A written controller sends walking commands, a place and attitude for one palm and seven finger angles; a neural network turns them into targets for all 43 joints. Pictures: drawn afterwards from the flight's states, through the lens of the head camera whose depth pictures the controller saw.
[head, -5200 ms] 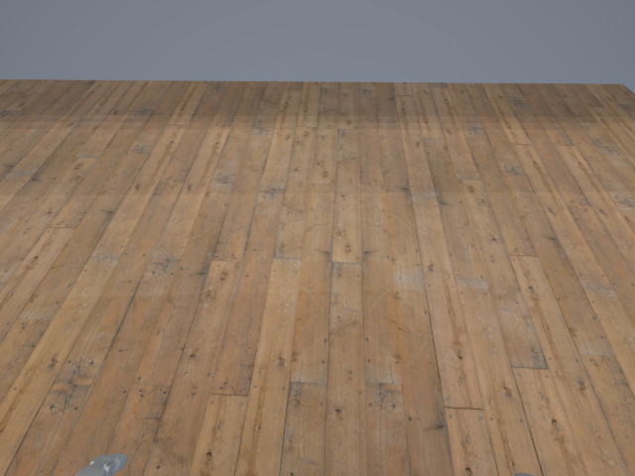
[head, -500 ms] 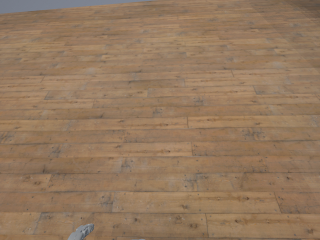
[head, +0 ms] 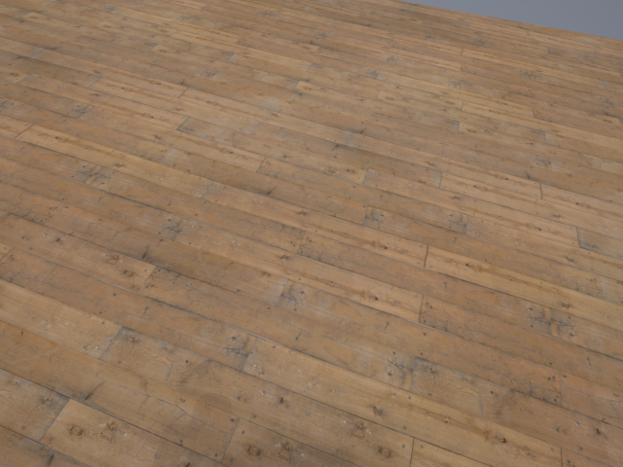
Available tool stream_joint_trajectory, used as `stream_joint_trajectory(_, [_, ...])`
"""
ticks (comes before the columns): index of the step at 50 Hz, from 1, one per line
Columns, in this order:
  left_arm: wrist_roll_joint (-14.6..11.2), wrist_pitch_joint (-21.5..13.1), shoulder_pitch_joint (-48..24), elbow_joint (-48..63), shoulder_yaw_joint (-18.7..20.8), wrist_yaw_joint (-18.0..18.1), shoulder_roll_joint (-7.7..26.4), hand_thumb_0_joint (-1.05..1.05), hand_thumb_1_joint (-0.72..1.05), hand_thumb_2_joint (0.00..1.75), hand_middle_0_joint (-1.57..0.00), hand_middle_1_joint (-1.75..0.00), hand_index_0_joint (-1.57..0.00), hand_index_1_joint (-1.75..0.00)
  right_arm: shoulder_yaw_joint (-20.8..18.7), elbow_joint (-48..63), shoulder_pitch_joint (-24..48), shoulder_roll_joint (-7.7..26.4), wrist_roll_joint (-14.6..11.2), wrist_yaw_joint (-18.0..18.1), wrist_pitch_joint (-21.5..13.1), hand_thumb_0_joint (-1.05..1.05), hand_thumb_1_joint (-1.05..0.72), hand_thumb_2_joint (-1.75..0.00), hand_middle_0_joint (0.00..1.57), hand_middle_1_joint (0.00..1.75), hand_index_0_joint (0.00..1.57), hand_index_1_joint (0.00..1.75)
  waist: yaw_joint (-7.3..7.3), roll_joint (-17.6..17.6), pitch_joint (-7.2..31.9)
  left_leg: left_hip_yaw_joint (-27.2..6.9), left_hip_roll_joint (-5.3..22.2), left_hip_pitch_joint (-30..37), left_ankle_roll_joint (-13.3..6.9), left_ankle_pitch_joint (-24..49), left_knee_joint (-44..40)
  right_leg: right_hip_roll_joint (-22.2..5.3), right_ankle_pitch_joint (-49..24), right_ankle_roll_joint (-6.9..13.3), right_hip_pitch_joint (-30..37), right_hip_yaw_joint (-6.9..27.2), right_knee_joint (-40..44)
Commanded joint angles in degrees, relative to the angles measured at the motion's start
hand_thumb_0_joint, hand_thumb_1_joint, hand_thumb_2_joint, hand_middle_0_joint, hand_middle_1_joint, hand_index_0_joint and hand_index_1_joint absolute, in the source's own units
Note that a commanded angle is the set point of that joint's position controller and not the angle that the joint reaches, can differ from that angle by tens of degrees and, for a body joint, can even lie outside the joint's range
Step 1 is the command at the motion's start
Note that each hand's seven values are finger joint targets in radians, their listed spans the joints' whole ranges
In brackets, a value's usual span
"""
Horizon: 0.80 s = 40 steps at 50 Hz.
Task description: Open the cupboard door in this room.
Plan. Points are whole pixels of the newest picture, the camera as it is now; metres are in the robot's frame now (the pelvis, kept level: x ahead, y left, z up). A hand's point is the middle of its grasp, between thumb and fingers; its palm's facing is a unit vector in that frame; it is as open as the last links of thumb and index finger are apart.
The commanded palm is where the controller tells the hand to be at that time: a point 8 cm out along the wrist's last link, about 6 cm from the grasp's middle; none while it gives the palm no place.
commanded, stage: turn or walk to find it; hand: left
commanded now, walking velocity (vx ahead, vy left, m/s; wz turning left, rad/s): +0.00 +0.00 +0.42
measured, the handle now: out of the picture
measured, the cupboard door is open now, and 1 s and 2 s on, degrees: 0 0 0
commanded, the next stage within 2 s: none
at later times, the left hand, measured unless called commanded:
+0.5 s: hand out of the picture +0.03 +0.16 -0.13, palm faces +0.22 -0.93 -0.29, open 7.4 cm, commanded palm none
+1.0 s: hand out of the picture -0.16 +0.17 -0.18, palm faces +0.49 -0.84 -0.23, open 7.4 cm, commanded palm none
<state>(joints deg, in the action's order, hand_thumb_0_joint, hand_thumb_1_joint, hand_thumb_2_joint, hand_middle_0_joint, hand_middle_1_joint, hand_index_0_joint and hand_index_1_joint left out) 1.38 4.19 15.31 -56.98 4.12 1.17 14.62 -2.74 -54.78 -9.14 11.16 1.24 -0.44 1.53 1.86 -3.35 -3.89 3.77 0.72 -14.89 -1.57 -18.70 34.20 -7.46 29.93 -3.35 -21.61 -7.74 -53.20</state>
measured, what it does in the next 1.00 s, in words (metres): steps on the spot, turning left: right foot, then left foot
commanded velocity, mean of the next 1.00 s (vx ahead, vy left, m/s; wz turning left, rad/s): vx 0.00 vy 0.00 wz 0.42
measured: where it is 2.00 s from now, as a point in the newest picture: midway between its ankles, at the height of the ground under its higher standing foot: outside the picture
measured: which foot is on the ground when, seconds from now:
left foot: down 0.00-0.40, up 0.42-0.92, down 0.94-1.00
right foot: up 0.00-0.38, down 0.40-0.94, up 0.96-1.00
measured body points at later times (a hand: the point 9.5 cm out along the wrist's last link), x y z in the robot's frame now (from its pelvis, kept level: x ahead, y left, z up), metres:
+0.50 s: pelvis -0.03 -0.05 +0.01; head +0.00 -0.09 +0.45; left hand +0.02 +0.21 -0.11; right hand +0.05 -0.29 -0.16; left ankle -0.04 +0.09 -0.67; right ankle +0.00 -0.13 -0.73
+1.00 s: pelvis -0.07 -0.02 +0.00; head -0.05 +0.02 +0.45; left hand -0.18 +0.21 -0.16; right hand +0.13 -0.20 -0.13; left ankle -0.12 +0.06 -0.73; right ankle -0.02 -0.14 -0.70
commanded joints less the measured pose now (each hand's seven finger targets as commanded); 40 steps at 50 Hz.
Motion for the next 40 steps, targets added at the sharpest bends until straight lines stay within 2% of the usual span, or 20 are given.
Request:
stream_joint_trajectory(1, [-0.3,-2.1,-3.8,5.4,0.6,-0.5,3.5,0.00,0.90,0.90,-0.20,-0.30,-0.20,-0.30,-1.9,2.4,-2.2,11.3,0.0,1.8,-1.1,0.00,-0.90,-0.90,0.20,0.30,0.20,0.30,-2.53,13.6,2.8,-14.6,14.1,6.9,-6.5,31.0,-15.3,0.3,-5.4,-0.8,-9.8,5.9,-11.7])
stream_joint_trajectory(3, [-0.4,-2.2,-2.8,4.7,0.5,-0.5,3.5,0.00,0.90,0.90,-0.20,-0.30,-0.20,-0.30,-1.9,2.5,-3.2,11.1,-0.2,1.9,-1.5,0.00,-0.90,-0.90,0.20,0.30,0.20,0.30,-2.53,11.4,4.7,-13.4,12.4,9.5,-6.1,35.5,-14.7,1.1,-7.5,-1.4,-9.3,6.0,-11.3])
stream_joint_trajectory(5, [-0.5,-2.2,-3.1,4.8,0.4,-0.4,3.6,0.00,0.90,0.90,-0.20,-0.30,-0.20,-0.30,-2.1,2.5,-4.2,11.2,-0.4,1.9,-1.5,0.00,-0.90,-0.90,0.20,0.30,0.20,0.30,-2.81,10.5,5.8,-13.9,12.4,11.2,-6.6,36.9,-14.5,1.3,-7.8,-1.8,-9.1,6.3,-9.6])
stream_joint_trajectory(10, [-0.6,-2.2,-6.7,7.1,0.2,-0.1,2.9,0.00,0.90,0.90,-0.20,-0.30,-0.20,-0.30,-2.7,2.7,-5.7,11.5,0.0,1.6,-1.0,0.00,-0.90,-0.90,0.20,0.30,0.20,0.30,-4.17,10.7,5.1,-18.9,13.1,10.0,-8.4,31.0,-14.8,2.3,-5.1,-2.0,-7.1,6.7,-1.7])
stream_joint_trajectory(12, [-0.8,-2.2,-7.3,7.8,0.0,0.0,2.4,0.00,0.90,0.90,-0.20,-0.30,-0.20,-0.30,-2.8,3.0,-5.0,11.8,0.2,1.4,-0.7,0.00,-0.90,-0.90,0.20,0.30,0.20,0.30,-4.11,11.0,4.7,-20.4,12.9,7.6,-8.7,28.0,-14.9,3.2,-4.1,-1.6,-4.5,6.6,2.4])
stream_joint_trajectory(16, [-1.1,-2.8,-4.1,7.6,0.0,0.2,2.1,0.00,0.90,0.90,-0.20,-0.30,-0.20,-0.30,-3.1,3.6,-2.9,11.8,0.4,1.1,-0.3,0.00,-0.90,-0.90,0.20,0.30,0.20,0.30,-2.51,11.9,5.8,-22.3,10.8,3.1,-7.6,27.1,-12.6,5.5,-7.6,-0.5,4.2,5.5,15.1])
stream_joint_trajectory(18, [-1.1,-3.4,0.1,6.5,0.4,0.4,3.1,0.00,0.90,0.90,-0.20,-0.30,-0.20,-0.30,-3.2,4.2,-1.7,11.0,-0.1,0.9,-0.1,0.00,-0.90,-0.90,0.20,0.30,0.20,0.30,-0.06,9.5,6.8,-21.0,7.9,-4.8,-4.6,18.9,-8.6,4.7,-17.7,-0.2,15.4,5.6,27.3])
stream_joint_trajectory(19, [-0.4,-4.1,2.1,6.4,1.0,0.7,6.2,0.00,0.90,0.90,-0.20,-0.30,-0.20,-0.30,-2.9,4.5,-2.4,8.2,-0.6,0.6,-0.2,0.00,-0.90,-0.90,0.20,0.30,0.20,0.30,0.66,1.3,8.1,-16.7,3.2,-11.4,-1.1,8.5,-1.5,-2.5,-17.6,1.5,22.2,12.4,34.7])
stream_joint_trajectory(20, [0.5,-4.6,2.1,6.9,2.0,1.0,11.9,0.00,0.90,0.90,-0.20,-0.30,-0.20,-0.30,-2.3,6.1,-2.7,4.6,-0.7,0.4,-0.1,0.00,-0.90,-0.90,0.20,0.30,0.20,0.30,0.84,-15.2,6.4,-7.1,-5.2,-20.6,3.2,-10.7,12.6,-17.3,-19.9,7.7,23.1,28.2,38.6])
stream_joint_trajectory(21, [-0.2,-4.1,1.3,8.1,1.5,1.1,11.9,0.00,0.90,0.90,-0.20,-0.30,-0.20,-0.30,-3.3,6.1,-1.6,7.9,-0.1,0.6,0.6,0.00,-0.90,-0.90,0.20,0.30,0.20,0.30,1.24,-11.3,5.6,-9.1,-3.1,-17.8,2.9,-14.5,23.1,-20.9,-19.7,11.6,13.7,27.9,39.4])
stream_joint_trajectory(22, [-0.2,-4.2,-3.0,8.9,1.5,1.2,9.4,0.00,0.90,0.90,-0.20,-0.30,-0.20,-0.30,-3.6,5.1,-2.2,8.3,0.2,0.2,1.3,0.00,-0.90,-0.90,0.20,0.30,0.20,0.30,-0.73,-9.3,3.3,-10.7,-1.8,-17.2,2.7,-10.6,29.0,-17.3,-12.6,11.5,8.6,23.8,41.1])
stream_joint_trajectory(23, [-0.4,-4.1,-6.4,9.7,1.3,1.1,8.3,0.00,0.90,0.90,-0.20,-0.30,-0.20,-0.30,-3.8,3.4,-3.4,8.0,0.2,-0.1,1.9,0.00,-0.90,-0.90,0.20,0.30,0.20,0.30,-2.24,-7.8,1.0,-9.8,-1.2,-16.7,3.0,-7.3,33.3,-14.6,-7.8,10.1,5.3,21.2,42.0])
stream_joint_trajectory(24, [-0.5,-4.2,-8.1,9.9,0.5,0.9,6.7,0.00,0.90,0.90,-0.20,-0.30,-0.20,-0.30,-3.8,2.1,-4.8,7.8,0.4,-0.4,2.1,0.00,-0.90,-0.90,0.20,0.30,0.20,0.30,-3.45,-4.7,-0.3,-8.7,-0.9,-16.5,3.5,-3.6,36.0,-11.4,-9.7,8.6,4.6,16.6,41.0])
stream_joint_trajectory(25, [-0.6,-4.4,-8.9,10.1,0.1,0.9,5.1,0.00,0.90,0.90,-0.20,-0.30,-0.20,-0.30,-3.7,1.1,-6.7,7.2,0.3,-0.6,2.2,0.00,-0.90,-0.90,0.20,0.30,0.20,0.30,-4.38,-4.0,-0.4,-8.0,-0.3,-16.2,4.0,-1.2,36.8,-9.8,-13.4,7.7,4.5,13.1,40.1])
stream_joint_trajectory(26, [-0.6,-4.7,-8.1,9.9,-0.1,0.8,4.6,0.00,0.90,0.90,-0.20,-0.30,-0.20,-0.30,-3.4,0.6,-7.9,6.4,0.4,-0.6,2.1,0.00,-0.90,-0.90,0.20,0.30,0.20,0.30,-4.37,-4.1,0.2,-7.2,-0.4,-16.5,4.6,0.7,37.2,-8.4,-16.7,7.2,6.6,10.1,39.2])
stream_joint_trajectory(28, [-0.7,-5.0,-5.4,8.9,-0.2,0.9,4.4,0.00,0.90,0.90,-0.20,-0.30,-0.20,-0.30,-3.3,0.1,-8.1,6.6,0.3,-0.5,2.2,0.00,-0.90,-0.90,0.20,0.30,0.20,0.30,-3.35,-4.8,1.5,-6.7,0.1,-17.7,5.5,1.8,36.9,-8.5,-19.0,7.6,10.5,8.6,38.7])
stream_joint_trajectory(30, [-0.6,-5.0,-2.6,7.6,-0.1,1.0,4.1,0.00,0.90,0.90,-0.20,-0.30,-0.20,-0.30,-3.3,0.5,-5.7,6.8,0.2,-0.5,2.3,0.00,-0.90,-0.90,0.20,0.30,0.20,0.30,-1.87,-4.9,0.7,-6.5,0.8,-18.0,6.0,1.6,35.1,-9.4,-19.6,8.1,11.6,8.8,38.8])
stream_joint_trajectory(33, [-0.3,-5.0,-0.3,6.5,0.2,1.1,5.1,0.00,0.90,0.90,-0.20,-0.30,-0.20,-0.30,-2.8,0.7,-4.3,6.5,0.2,-0.4,2.3,0.00,-0.90,-0.90,0.20,0.30,0.20,0.30,-1.00,-4.6,1.6,-6.0,1.9,-18.0,6.3,-0.9,31.3,-11.7,-21.1,9.7,14.7,9.2,38.2])
stream_joint_trajectory(38, [0.4,-4.7,2.8,4.6,0.9,1.1,6.9,0.00,0.90,0.90,-0.20,-0.30,-0.20,-0.30,-1.9,1.6,-0.2,5.3,-0.3,-0.2,1.7,0.00,-0.90,-0.90,0.20,0.30,0.20,0.30,1.02,-5.3,3.3,-2.8,2.3,-13.0,5.9,-7.6,17.9,-14.0,-31.3,11.7,17.2,7.7,35.0])
stream_joint_trajectory(40, [0.5,-4.6,2.9,3.8,1.1,0.9,7.6,0.00,0.90,0.90,-0.20,-0.30,-0.20,-0.30,-1.4,1.9,0.3,4.8,-0.7,-0.2,1.2,0.00,-0.90,-0.90,0.20,0.30,0.20,0.30,1.22,-7.0,4.4,-1.3,1.9,-10.2,5.2,-9.2,11.6,-14.4,-35.9,12.2,18.1,7.2,32.9])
